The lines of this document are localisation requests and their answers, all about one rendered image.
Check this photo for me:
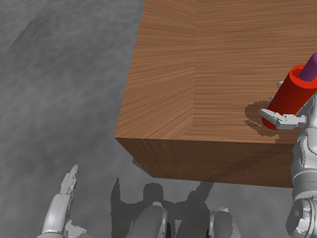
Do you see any right robot arm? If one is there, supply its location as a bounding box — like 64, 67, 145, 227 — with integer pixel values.
286, 127, 317, 238

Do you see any left robot hand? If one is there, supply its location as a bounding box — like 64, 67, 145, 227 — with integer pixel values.
42, 164, 94, 238

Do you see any right robot hand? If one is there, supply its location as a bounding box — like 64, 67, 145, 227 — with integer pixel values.
259, 81, 317, 132

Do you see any bottle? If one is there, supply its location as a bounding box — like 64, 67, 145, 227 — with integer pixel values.
262, 53, 317, 130

